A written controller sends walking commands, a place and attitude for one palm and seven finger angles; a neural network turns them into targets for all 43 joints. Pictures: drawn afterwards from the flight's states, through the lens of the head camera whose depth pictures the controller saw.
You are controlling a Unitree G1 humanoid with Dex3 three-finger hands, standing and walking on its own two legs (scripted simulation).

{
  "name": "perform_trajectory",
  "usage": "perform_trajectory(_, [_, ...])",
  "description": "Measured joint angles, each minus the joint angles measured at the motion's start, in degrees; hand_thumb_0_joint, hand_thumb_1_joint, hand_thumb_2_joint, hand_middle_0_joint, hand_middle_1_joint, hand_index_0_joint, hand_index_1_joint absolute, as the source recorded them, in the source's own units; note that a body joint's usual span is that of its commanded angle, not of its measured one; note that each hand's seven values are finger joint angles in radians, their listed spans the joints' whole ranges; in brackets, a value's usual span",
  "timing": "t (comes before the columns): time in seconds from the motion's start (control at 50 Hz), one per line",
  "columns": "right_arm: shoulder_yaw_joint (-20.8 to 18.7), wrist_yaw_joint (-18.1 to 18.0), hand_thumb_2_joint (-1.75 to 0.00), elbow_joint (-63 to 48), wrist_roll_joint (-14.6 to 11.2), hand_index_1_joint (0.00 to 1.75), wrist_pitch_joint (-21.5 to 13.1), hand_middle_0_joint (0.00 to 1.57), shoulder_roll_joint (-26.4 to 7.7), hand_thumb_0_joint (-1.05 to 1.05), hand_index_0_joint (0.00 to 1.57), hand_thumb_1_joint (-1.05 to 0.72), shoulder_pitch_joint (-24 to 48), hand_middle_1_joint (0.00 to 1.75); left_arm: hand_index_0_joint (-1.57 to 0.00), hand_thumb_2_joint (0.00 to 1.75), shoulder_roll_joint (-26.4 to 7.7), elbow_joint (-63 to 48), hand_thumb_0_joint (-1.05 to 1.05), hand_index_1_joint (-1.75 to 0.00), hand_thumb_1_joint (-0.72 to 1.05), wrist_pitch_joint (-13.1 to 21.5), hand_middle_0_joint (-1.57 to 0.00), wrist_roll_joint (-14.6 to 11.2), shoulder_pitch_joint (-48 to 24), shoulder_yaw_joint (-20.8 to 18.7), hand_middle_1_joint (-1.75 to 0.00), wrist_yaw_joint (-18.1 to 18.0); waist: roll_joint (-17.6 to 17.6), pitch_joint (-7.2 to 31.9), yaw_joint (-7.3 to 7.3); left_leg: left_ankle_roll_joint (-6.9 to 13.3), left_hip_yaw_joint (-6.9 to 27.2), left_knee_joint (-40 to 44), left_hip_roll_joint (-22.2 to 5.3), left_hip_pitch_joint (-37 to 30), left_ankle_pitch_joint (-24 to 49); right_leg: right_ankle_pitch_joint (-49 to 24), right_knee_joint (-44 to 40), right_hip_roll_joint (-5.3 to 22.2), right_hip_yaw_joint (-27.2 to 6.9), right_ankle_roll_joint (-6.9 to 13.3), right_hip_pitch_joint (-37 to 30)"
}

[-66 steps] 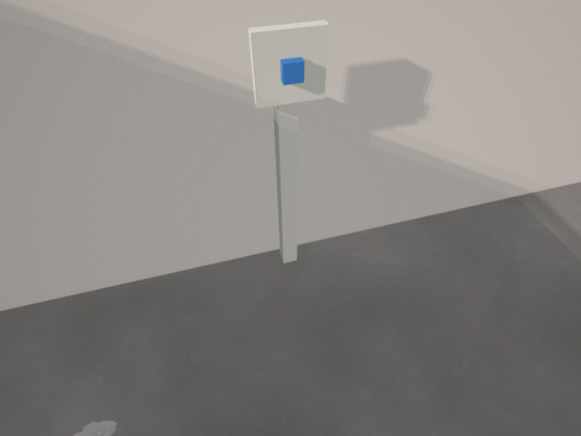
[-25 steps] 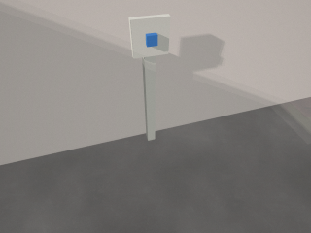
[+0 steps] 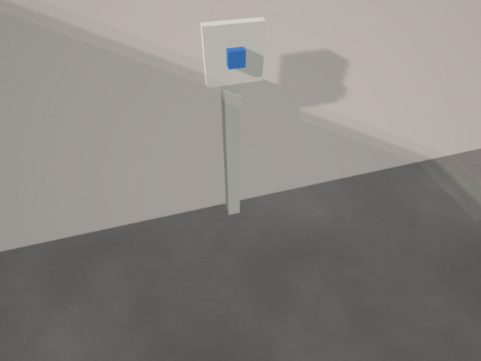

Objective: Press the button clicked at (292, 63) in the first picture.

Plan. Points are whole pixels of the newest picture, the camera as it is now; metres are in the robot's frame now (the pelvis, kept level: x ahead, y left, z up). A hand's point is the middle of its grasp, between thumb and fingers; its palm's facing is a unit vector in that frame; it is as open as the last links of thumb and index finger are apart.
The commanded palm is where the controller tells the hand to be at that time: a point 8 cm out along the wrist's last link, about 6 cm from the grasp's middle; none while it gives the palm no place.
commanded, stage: look at it before walking up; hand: left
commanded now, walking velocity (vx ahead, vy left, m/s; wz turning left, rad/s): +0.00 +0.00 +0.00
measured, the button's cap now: (235, 57) +0.90 +0.07 +0.08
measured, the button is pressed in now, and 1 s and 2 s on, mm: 0 0 0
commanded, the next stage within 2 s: walk to a spot facing it in 0.12 s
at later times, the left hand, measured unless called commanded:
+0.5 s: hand out of the picture +0.07 +0.22 -0.17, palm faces -0.09 -0.95 -0.30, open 7.4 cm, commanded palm none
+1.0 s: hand out of the picture +0.07 +0.20 -0.18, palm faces -0.26 -0.94 -0.24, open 7.4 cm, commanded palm none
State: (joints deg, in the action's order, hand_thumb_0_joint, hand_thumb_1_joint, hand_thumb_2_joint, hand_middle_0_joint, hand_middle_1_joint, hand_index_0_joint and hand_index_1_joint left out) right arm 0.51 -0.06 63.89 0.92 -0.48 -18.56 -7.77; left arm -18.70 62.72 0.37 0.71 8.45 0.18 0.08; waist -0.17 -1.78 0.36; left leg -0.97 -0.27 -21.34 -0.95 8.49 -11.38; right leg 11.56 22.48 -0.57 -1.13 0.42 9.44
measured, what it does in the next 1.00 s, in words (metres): lifts its left foot, turning right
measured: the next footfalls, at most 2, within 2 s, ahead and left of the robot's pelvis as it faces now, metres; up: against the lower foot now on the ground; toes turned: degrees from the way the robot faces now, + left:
left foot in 1.02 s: +0.03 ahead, +0.13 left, +0.00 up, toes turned -24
right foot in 1.46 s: -0.10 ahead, -0.11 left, +0.00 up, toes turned -45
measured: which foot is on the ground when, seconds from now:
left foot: down 0.00-0.62, up 0.64-1.00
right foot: down 0.00-1.00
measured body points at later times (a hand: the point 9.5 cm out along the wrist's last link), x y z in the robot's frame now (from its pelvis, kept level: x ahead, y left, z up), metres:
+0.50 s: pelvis +0.00 +0.00 -0.01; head +0.02 -0.01 +0.44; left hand +0.08 +0.27 -0.15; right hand +0.07 -0.27 -0.15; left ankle +0.00 +0.13 -0.75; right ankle +0.01 -0.11 -0.74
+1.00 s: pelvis -0.03 +0.02 -0.01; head +0.01 +0.02 +0.44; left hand +0.09 +0.25 -0.16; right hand +0.01 -0.27 -0.14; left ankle -0.01 +0.15 -0.73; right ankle +0.01 -0.10 -0.75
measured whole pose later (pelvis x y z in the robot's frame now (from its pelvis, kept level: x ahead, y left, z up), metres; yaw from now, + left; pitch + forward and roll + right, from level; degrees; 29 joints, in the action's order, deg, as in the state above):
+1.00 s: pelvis -0.03 +0.02 -0.01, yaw -21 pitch +2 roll +0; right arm -2.9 -1.8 50.6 0.1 1.5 -12.7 -6.3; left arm -13.1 52.0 -3.2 1.5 15.1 -4.0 0.0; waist 2.0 -2.8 3.3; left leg -1.4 2.0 -36.4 1.0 16.7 -22.8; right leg 6.3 26.7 -7.6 -14.1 0.5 21.7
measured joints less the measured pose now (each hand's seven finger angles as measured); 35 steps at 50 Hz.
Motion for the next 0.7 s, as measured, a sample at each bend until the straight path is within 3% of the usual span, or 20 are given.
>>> perform_trajectory(0.32, [-0.15, -0.35, -0.9, -0.47, -0.02, 0.29, -0.04, 0.21, 0.12, 0.01, 0.21, -0.91, 0.99, 0.3, -0.21, 0.9, -0.1, -0.25, 0.01, -0.3, 0.9, -0.27, -0.2, 0.02, 0.15, -0.38, -0.3, -0.12, 0.04, -0.1, 0.66, 0.01, -0.83, -0.01, -0.2, -0.65, -0.73, 0.48, 0.19, -0.21, -0.8, -0.04, -0.2])
perform_trajectory(0.52, [-1.8, -1.15, -0.9, -7.21, 0.18, 0.29, 1.55, 0.21, 4.25, 0.0, 0.2, -0.91, -0.02, 0.3, -0.2, 0.9, 2.83, -5.49, 0.01, -0.3, 0.91, -3.29, -0.2, 0.39, 3.19, -1.89, -0.29, 0.14, 0.9, -1.5, 0.93, -0.28, -6.33, -9.64, -2.02, 4.06, -6.04, 4.58, 12.3, -2.44, -6.02, 0.16, 7.98])
perform_trajectory(0.6, [-2.48, -0.84, -0.9, -8.53, 0.32, 0.3, 2.14, 0.21, 5.26, 0.0, 0.21, -0.91, -0.75, 0.3, -0.2, 0.9, 4.44, -7.8, 0.01, -0.3, 0.91, -3.53, -0.2, 0.49, 4.3, -2.58, -0.29, 0.75, 0.71, -3.26, 1.71, -0.9, -8.82, -15.27, -3.53, 5.45, -9.07, 7.54, 18.77, -1.87, -2.95, 0.67, 11.11])
perform_trajectory(0.64, [-3.03, -0.76, -0.9, -8.84, 0.26, 0.3, 2.88, 0.21, 5.03, 0.01, 0.21, -0.91, -1.13, 0.3, -0.21, 0.9, 5.68, -8.8, 0.01, -0.3, 0.91, -3.04, -0.2, 0.83, 4.89, -2.7, -0.29, 0.86, -1.06, -3.7, 1.37, -1.39, -7.49, -21.52, -4.86, 8.15, -12.66, 8.0, 20.13, -3.18, -1.95, 2.34, 11.79])
perform_trajectory(0.7, [-3.49, -0.82, -0.9, -8.77, 0.03, 0.29, 4.02, 0.21, 5.03, 0.01, 0.21, -0.91, -0.8, 0.3, -0.21, 0.9, 7.22, -9.92, 0.01, -0.3, 0.91, -2.38, -0.2, 0.61, 5.8, -2.56, -0.29, 0.14, -1.26, -3.97, 1.93, -1.27, -1.78, -36.29, -1.84, 14.59, -16.45, 6.2, 17.83, -3.78, -2.43, 2.87, 11.94])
